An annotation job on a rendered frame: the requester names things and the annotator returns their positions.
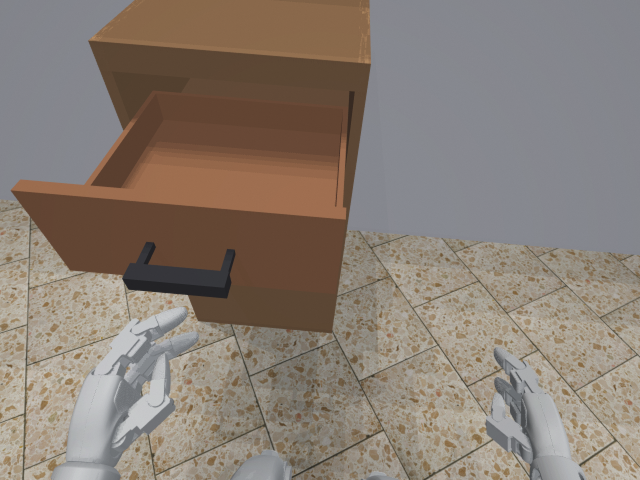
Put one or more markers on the handle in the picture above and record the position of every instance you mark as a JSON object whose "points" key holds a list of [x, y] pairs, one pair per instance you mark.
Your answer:
{"points": [[177, 280]]}

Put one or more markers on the robot left thigh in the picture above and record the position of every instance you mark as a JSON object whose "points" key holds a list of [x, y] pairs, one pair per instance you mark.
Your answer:
{"points": [[263, 467]]}

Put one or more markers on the robot right hand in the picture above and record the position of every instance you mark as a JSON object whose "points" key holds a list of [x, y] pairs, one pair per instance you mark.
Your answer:
{"points": [[530, 407]]}

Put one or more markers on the robot left hand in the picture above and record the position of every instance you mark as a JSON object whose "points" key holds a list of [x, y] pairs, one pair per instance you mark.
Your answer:
{"points": [[97, 433]]}

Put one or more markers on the drawer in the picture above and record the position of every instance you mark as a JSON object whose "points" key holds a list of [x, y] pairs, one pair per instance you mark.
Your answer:
{"points": [[200, 174]]}

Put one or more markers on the right robot forearm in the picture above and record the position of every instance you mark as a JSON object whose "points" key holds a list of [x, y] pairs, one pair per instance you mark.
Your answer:
{"points": [[555, 468]]}

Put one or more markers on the cabinet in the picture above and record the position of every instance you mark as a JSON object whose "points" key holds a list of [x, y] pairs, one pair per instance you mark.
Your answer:
{"points": [[303, 51]]}

